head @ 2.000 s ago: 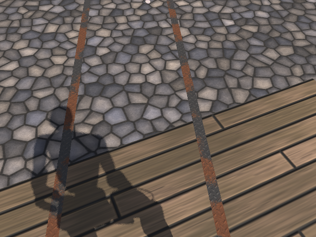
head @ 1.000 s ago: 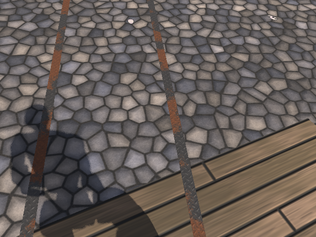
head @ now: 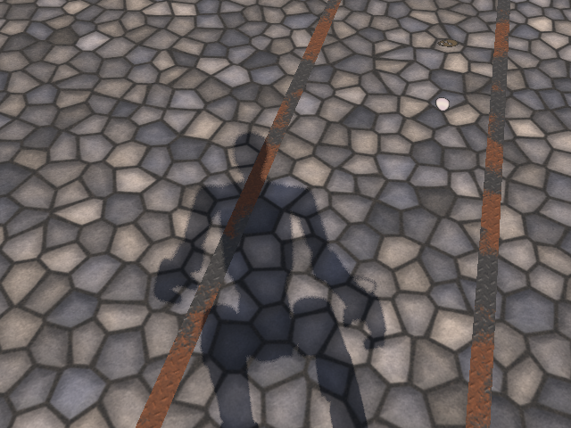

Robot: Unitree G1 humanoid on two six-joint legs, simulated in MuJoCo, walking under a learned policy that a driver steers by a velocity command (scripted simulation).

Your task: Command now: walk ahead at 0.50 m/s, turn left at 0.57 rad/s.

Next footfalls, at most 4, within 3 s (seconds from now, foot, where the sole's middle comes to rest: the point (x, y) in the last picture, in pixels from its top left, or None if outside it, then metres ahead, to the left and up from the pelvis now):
0.26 right None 0.35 -0.14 -0.78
0.62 left None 0.31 0.11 -0.78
0.96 right None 0.34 -0.15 -0.78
1.40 left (271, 338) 0.68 0.03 -0.78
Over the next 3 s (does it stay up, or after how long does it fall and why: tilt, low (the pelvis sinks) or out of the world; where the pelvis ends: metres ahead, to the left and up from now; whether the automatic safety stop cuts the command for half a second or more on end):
stays up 1.33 -0.43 -0.02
